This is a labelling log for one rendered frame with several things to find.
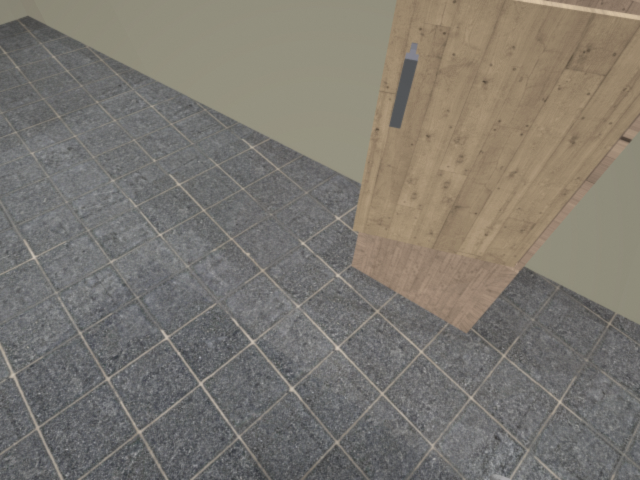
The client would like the handle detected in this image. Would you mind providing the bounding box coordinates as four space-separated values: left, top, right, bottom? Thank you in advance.
389 43 419 128

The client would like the cupboard door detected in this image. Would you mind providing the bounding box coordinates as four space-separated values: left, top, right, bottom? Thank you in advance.
353 0 640 267

